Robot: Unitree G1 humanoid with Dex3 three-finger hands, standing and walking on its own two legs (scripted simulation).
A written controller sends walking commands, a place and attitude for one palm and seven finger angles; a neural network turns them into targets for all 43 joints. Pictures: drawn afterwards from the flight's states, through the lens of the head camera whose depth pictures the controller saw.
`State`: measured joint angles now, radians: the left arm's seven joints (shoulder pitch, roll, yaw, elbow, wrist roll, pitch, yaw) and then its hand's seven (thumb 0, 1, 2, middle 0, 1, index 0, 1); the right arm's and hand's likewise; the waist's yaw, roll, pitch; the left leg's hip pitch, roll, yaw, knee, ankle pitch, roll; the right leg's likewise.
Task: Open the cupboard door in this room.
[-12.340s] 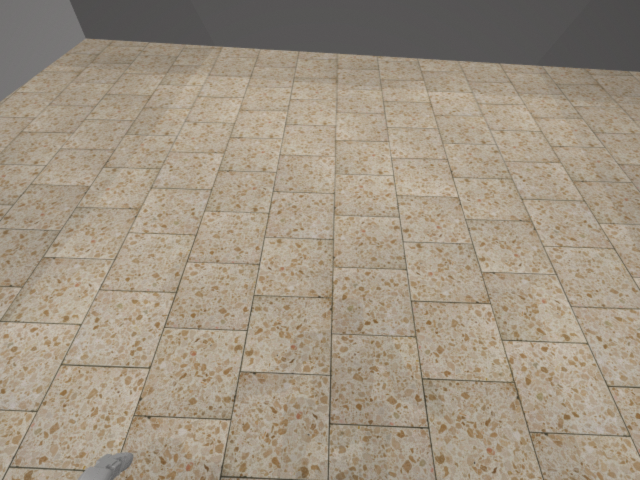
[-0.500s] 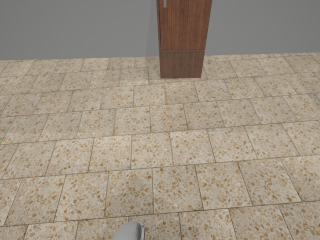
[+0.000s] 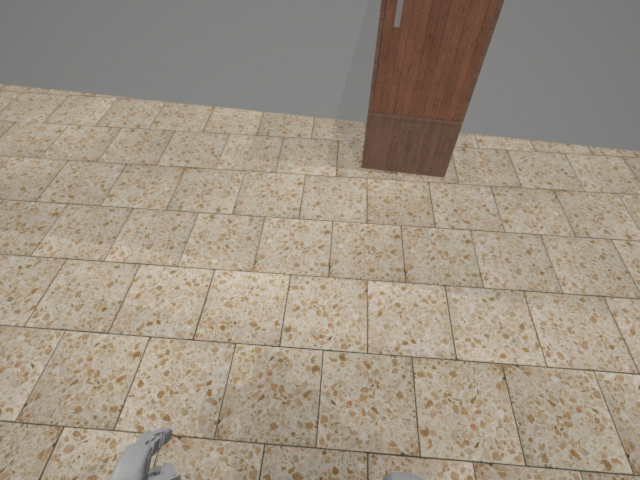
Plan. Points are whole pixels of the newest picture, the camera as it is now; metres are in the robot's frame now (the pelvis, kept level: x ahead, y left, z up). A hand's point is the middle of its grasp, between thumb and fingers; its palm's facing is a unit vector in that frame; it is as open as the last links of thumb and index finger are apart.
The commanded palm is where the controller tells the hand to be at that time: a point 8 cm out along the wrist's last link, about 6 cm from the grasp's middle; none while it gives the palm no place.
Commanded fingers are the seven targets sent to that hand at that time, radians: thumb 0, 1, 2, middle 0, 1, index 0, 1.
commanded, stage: turn or walk to find it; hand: left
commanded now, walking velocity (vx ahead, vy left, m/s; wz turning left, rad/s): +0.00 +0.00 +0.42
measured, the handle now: (399, 5) +1.54 -0.23 -0.01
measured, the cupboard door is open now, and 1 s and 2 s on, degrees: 0 0 0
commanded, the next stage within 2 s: stand and wait in 0.38 s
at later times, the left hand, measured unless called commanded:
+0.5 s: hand out of the picture -0.04 +0.15 -0.15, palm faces +0.27 -0.92 -0.27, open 7.4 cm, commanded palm none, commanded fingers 0.00 0.90 0.90 -0.20 -0.30 -0.20 -0.30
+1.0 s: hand out of the picture -0.07 +0.15 -0.17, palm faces +0.27 -0.94 -0.22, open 7.4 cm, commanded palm none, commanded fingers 0.00 0.90 0.90 -0.20 -0.30 -0.20 -0.30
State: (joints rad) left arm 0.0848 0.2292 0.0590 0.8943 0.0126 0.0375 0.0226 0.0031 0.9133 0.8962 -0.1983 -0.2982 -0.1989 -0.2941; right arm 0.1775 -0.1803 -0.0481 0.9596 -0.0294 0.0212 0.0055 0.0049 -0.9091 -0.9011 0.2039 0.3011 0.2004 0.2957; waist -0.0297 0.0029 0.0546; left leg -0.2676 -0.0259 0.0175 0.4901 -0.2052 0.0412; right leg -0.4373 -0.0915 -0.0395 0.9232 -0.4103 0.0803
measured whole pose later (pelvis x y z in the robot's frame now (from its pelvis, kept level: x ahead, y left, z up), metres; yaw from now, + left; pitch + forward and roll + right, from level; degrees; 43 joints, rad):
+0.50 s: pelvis -0.02 -0.05 +0.00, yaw +14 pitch +0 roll +2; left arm 0.27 0.17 0.03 0.97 0.03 0.00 0.02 0.01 0.91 0.90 -0.20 -0.30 -0.20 -0.30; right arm 0.22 -0.25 -0.07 1.02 -0.02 0.08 0.01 0.01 -0.92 -0.90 0.20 0.30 0.19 0.29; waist 0.02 0.02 0.07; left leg -0.36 0.05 0.00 0.90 -0.44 -0.06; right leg -0.24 -0.12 -0.24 0.51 -0.26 -0.03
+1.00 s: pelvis -0.04 -0.03 +0.00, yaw +14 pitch -3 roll +1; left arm 0.27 0.14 -0.01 1.11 0.02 0.00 0.03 0.00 0.91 0.90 -0.20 -0.30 -0.20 -0.29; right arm 0.17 -0.18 -0.04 1.07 -0.01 0.01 -0.03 -0.02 -0.94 -0.90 0.20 0.30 0.20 0.30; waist 0.01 0.04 0.03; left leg -0.14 0.02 0.07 0.48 -0.29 -0.01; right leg -0.20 -0.07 -0.08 0.52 -0.26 0.01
